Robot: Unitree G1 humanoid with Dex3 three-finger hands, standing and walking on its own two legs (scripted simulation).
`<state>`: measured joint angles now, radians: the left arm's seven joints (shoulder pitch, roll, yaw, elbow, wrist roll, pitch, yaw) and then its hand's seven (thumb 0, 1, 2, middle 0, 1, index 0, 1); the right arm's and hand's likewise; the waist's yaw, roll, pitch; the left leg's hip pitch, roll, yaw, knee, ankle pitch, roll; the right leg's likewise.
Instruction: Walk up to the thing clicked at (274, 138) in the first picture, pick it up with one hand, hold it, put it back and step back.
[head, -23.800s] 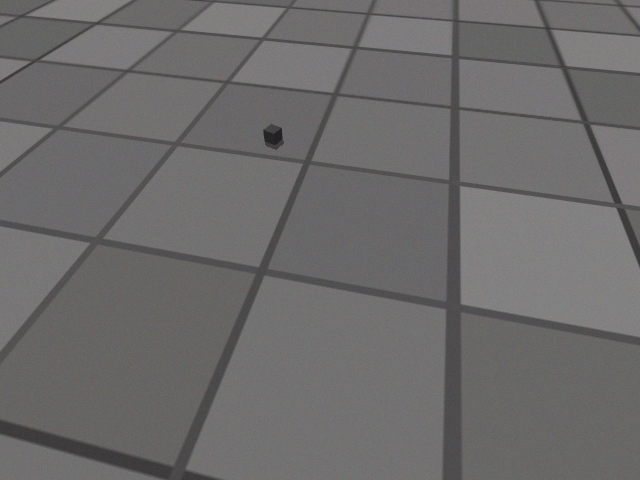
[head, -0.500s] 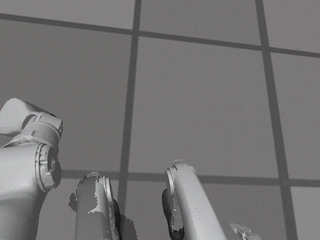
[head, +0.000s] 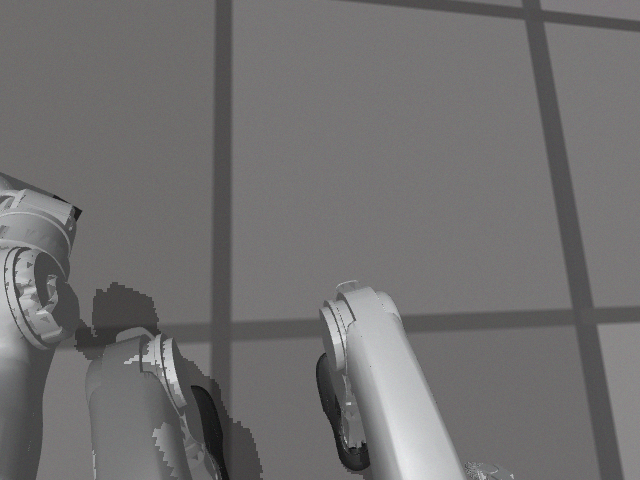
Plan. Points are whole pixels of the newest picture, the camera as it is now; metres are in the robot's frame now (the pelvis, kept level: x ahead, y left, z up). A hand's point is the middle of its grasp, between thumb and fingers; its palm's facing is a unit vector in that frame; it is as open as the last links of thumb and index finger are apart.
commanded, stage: crouch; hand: left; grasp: from above
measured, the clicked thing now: (27, 217) +0.48 +0.28 -0.16
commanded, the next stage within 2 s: lower in 0.40 s
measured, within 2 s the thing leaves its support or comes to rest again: neither
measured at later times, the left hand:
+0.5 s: hand (31, 234) +0.47 +0.29 -0.20, palm faces -0.12 -0.41 -0.91, open 10.6 cm
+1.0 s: hand (55, 242) +0.47 +0.29 -0.25, palm faces -0.16 -0.41 -0.90, open 10.4 cm
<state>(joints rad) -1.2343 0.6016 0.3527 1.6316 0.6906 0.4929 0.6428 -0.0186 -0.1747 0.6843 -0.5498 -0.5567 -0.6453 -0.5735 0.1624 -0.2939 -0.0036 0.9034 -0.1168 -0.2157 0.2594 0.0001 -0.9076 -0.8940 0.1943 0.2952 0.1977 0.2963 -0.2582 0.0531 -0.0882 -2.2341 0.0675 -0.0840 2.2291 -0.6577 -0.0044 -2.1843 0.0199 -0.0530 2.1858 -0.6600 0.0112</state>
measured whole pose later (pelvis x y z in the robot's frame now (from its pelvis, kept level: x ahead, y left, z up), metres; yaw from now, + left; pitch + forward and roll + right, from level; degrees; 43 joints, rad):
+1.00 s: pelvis +0.00 +0.00 -0.06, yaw -4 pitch +32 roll -9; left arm -1.29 0.83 0.41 1.78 0.73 0.40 0.73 -0.01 -0.17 0.77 -0.56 -0.75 -0.65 -0.74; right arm 0.16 -0.33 0.14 0.86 -0.22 -0.28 0.38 0.00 -0.92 -0.90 0.19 0.30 0.20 0.30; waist -0.35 -0.03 0.11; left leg -2.35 0.06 -0.18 2.45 -0.67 -0.01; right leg -2.26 0.03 -0.12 2.35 -0.66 0.02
